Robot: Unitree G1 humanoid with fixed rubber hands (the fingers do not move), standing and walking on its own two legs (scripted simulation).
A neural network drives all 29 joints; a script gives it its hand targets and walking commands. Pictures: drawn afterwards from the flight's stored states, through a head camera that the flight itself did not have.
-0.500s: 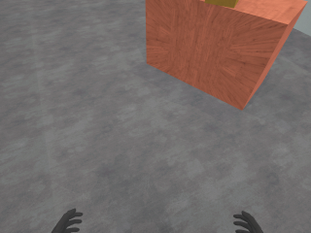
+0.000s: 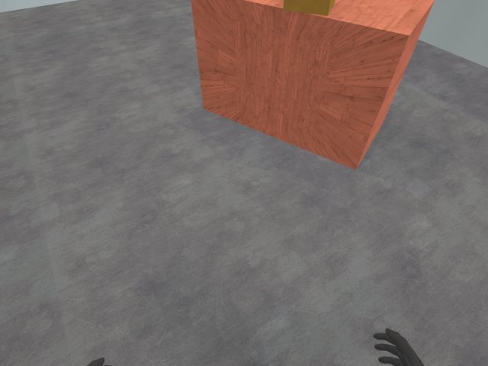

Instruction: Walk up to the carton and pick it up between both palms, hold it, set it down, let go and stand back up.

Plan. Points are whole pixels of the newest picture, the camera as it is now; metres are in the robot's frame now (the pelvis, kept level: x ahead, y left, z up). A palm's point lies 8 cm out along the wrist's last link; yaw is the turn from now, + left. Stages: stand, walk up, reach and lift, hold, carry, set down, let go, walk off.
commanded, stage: walk up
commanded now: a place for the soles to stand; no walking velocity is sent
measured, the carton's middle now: out of the picture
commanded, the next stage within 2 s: none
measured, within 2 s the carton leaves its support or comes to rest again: neither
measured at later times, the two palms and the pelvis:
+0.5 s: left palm (118, 329) +0.20 +0.23 -0.07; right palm (413, 283) +0.29 -0.32 -0.08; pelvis +0.16 -0.05 +0.01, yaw -9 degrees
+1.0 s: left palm (197, 152) +0.66 +0.14 -0.07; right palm (390, 271) +0.33 -0.30 -0.11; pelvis +0.42 -0.02 +0.00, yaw -22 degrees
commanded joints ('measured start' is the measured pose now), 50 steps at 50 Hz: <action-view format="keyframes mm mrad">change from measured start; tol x32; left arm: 1 -81 116 50 -130 -12 -25 -19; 9 393 230 121 17 -14 -61 24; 50 -85 51 30 -123 -18 -52 18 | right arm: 1 -9 -213 -66 0 -15 -41 -30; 50 97 -214 -22 18 34 5 0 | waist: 1 -42 83 106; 6 62 162 84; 9 204 -343 -21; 30 8 -114 109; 33 -84 348 -175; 50 -28 110 90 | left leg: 1 111 398 -458 -422 -442 225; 6 -187 216 -26 -250 -366 132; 9 -512 38 187 551 -434 31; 12 -703 109 -123 759 -190 -38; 31 163 8 10 -19 185 3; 34 409 461 -876 -399 -454 196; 50 -9 279 45 -218 140 154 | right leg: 1 -348 -130 110 137 26 3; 8 502 46 -156 -178 151 -21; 11 269 -447 1009 -834 -794 -301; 29 173 -245 183 -553 261 -162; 36 -347 -44 130 544 61 -2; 50 43 -21 -68 -178 300 -31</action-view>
